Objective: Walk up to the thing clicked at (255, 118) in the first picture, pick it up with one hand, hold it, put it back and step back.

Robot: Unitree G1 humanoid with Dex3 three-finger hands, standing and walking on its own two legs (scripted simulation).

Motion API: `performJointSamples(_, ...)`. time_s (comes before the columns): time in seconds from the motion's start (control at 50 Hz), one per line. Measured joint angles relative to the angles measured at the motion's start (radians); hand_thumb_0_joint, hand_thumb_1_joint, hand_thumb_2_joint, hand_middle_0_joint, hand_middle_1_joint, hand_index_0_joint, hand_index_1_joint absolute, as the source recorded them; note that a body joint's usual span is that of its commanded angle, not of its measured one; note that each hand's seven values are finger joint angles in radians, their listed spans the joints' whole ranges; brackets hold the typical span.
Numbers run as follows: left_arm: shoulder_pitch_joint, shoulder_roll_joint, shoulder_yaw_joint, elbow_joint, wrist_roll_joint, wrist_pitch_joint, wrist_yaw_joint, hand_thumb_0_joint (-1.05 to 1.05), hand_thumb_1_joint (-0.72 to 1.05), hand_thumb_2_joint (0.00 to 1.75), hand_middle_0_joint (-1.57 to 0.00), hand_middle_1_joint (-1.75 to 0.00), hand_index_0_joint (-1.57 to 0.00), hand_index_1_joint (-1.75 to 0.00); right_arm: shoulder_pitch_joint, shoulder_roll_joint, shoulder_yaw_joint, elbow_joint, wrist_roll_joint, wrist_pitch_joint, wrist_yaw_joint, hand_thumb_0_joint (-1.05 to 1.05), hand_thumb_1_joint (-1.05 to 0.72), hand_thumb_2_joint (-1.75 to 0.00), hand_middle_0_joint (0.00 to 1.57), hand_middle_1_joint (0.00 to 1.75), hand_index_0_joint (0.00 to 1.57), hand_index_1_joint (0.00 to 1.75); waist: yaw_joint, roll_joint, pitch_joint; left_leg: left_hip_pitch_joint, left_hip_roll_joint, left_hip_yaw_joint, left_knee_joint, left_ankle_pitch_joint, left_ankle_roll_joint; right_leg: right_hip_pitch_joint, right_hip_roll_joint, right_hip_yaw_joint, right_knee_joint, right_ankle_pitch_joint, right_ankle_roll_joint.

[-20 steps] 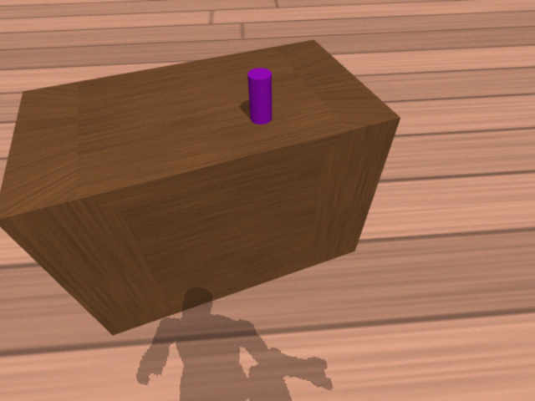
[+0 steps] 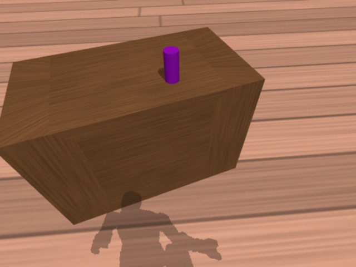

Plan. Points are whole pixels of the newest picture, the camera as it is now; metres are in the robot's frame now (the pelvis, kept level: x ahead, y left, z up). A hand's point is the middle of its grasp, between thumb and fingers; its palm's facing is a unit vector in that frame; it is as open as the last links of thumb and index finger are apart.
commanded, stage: stand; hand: right
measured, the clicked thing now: (171, 65) +0.86 +0.07 -0.02
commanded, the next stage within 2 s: walk up in 0.72 s
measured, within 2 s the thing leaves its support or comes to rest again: neither
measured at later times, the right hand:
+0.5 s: hand out of the picture +0.08 -0.25 -0.16, palm faces -0.04 +0.94 -0.33, open 7.4 cm
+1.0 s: hand out of the picture +0.13 -0.24 -0.14, palm faces -0.18 +0.90 -0.40, open 7.4 cm
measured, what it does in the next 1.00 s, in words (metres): lifts its left foot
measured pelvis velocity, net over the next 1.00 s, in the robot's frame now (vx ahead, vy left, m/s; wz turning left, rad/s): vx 0.05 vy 0.04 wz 0.14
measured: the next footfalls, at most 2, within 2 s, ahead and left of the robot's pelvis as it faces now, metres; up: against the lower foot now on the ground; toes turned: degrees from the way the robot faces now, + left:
left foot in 1.06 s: +0.17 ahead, +0.23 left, +0.00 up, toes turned +15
right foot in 1.54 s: +0.38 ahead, -0.05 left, +0.00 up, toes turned +23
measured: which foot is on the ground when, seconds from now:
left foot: down 0.00-0.76, up 0.78-1.00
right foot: down 0.00-1.00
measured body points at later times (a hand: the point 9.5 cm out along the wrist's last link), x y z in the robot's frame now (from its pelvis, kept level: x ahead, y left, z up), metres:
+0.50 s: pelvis +0.00 +0.00 +0.00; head +0.01 -0.01 +0.45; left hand +0.08 +0.30 -0.13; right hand +0.08 -0.30 -0.14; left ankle +0.00 +0.14 -0.75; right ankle -0.01 -0.10 -0.75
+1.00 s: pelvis +0.05 +0.04 -0.01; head +0.05 +0.06 +0.44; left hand +0.05 +0.38 -0.13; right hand +0.14 -0.29 -0.12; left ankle +0.12 +0.20 -0.73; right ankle -0.01 -0.10 -0.75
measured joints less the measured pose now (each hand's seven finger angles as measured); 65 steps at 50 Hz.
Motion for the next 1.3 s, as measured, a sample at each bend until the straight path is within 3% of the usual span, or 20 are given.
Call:
performJointSamples(0.72,0.015,0.005,0.003,0.004,0.001,0.002,0.000,0.01,0.91,0.90,-0.20,-0.30,-0.20,-0.30,0.012,-0.002,0.002,-0.004,-0.001,0.000,-0.001,0.01,-0.90,-0.89,0.20,0.30,0.20,0.30,0.003,-0.001,-0.005,0.014,0.001,0.005,-0.018,0.006,-0.001,0.010,0.001,0.004,-0.012,0.005,0.000)
performJointSamples(0.76,0.021,0.005,0.026,-0.022,0.009,-0.002,-0.016,0.01,0.91,0.90,-0.20,-0.30,-0.20,-0.30,0.037,-0.006,-0.017,-0.032,-0.007,0.005,0.014,0.01,-0.90,-0.89,0.20,0.30,0.20,0.30,-0.003,0.005,-0.007,-0.021,-0.001,-0.016,0.057,-0.056,0.026,-0.001,0.001,-0.016,0.026,-0.041,-0.008)
performJointSamples(0.82,0.050,0.015,0.064,-0.086,0.026,-0.024,-0.027,0.01,0.91,0.90,-0.20,-0.30,-0.21,-0.30,0.093,-0.019,-0.040,-0.063,-0.027,0.026,0.033,0.01,-0.90,-0.89,0.20,0.30,0.20,0.30,0.006,0.002,-0.019,-0.142,0.000,0.004,0.323,-0.191,0.051,0.006,-0.011,-0.058,0.051,-0.055,-0.022)
performJointSamples(0.88,0.092,0.029,0.086,-0.131,0.033,-0.034,-0.029,0.01,0.90,0.90,-0.20,-0.30,-0.21,-0.30,0.128,-0.038,-0.064,-0.086,-0.036,0.036,0.054,0.01,-0.90,-0.89,0.20,0.30,0.20,0.30,0.032,-0.004,-0.022,-0.248,0.018,0.028,0.489,-0.208,0.043,0.035,-0.028,-0.075,0.039,-0.075,-0.023)
performJointSamples(0.96,0.138,0.061,0.100,-0.156,0.040,-0.031,-0.037,0.01,0.90,0.90,-0.20,-0.30,-0.21,-0.30,0.152,-0.066,-0.090,-0.136,-0.033,0.023,0.076,0.01,-0.90,-0.89,0.20,0.30,0.20,0.30,0.033,-0.005,0.003,-0.315,0.072,0.027,0.451,-0.164,0.031,0.088,-0.049,-0.108,0.029,-0.101,0.003)
performJointSamples(1.02,0.161,0.091,0.108,-0.174,0.040,-0.023,-0.046,0.01,0.90,0.90,-0.20,-0.30,-0.21,-0.30,0.170,-0.077,-0.104,-0.169,-0.029,0.012,0.084,0.01,-0.90,-0.90,0.20,0.30,0.20,0.30,0.030,-0.013,0.018,-0.307,0.100,0.035,0.346,-0.071,0.027,0.100,-0.073,-0.134,0.096,-0.168,0.035)
performJointSamples(1.06,0.176,0.108,0.111,-0.185,0.041,-0.013,-0.050,0.01,0.90,0.90,-0.20,-0.30,-0.21,-0.30,0.188,-0.083,-0.114,-0.185,-0.027,-0.003,0.081,0.01,-0.90,-0.90,0.20,0.30,0.20,0.30,0.026,-0.028,0.015,-0.275,0.091,0.056,0.299,-0.015,0.024,0.085,-0.105,-0.143,0.202,-0.252,0.038)
performJointSamples(1.1,0.182,0.121,0.117,-0.192,0.041,0.003,-0.047,0.01,0.91,0.90,-0.20,-0.30,-0.20,-0.30,0.188,-0.072,-0.120,-0.200,-0.030,-0.020,0.067,0.01,-0.90,-0.90,0.20,0.30,0.20,0.30,0.025,-0.083,0.031,-0.276,0.042,0.094,0.378,-0.062,0.023,0.018,-0.165,-0.085,0.415,-0.337,-0.003)
performJointSamples(1.14,0.177,0.110,0.108,-0.193,0.035,0.022,-0.045,0.01,0.91,0.90,-0.20,-0.30,-0.20,-0.30,0.198,-0.064,-0.115,-0.222,-0.025,-0.035,0.055,0.01,-0.90,-0.90,0.20,0.30,0.20,0.30,-0.002,-0.083,0.038,-0.277,0.024,0.088,0.421,-0.111,0.034,-0.088,-0.117,-0.011,0.657,-0.371,-0.022)
performJointSamples(1.2,0.149,0.100,0.087,-0.205,0.021,0.025,-0.051,0.01,0.91,0.90,-0.20,-0.30,-0.20,-0.30,0.225,-0.034,-0.090,-0.235,-0.014,-0.040,0.044,0.00,-0.90,-0.89,0.20,0.30,0.20,0.30,-0.024,-0.084,0.046,-0.219,0.002,0.065,0.349,-0.101,0.049,-0.231,-0.072,0.010,0.828,-0.299,-0.032)
performJointSamples(1.3,0.134,0.084,0.088,-0.250,0.010,0.019,-0.067,0.01,0.91,0.90,-0.20,-0.30,-0.20,-0.30,0.288,-0.008,-0.059,-0.262,-0.005,-0.067,0.031,0.01,-0.90,-0.89,0.20,0.30,0.21,0.30,-0.022,-0.088,0.045,-0.114,-0.024,0.038,0.231,-0.084,0.045,-0.361,-0.106,0.018,0.710,-0.171,-0.013)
